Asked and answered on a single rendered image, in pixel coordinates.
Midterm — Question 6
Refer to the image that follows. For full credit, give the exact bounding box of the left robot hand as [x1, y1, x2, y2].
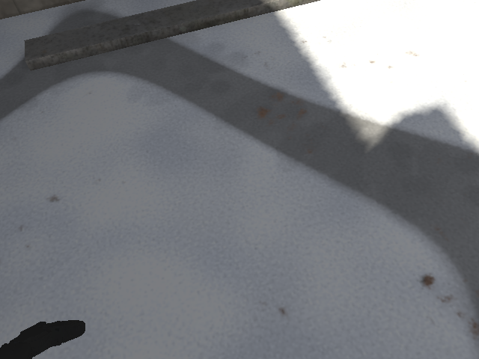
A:
[0, 320, 85, 359]

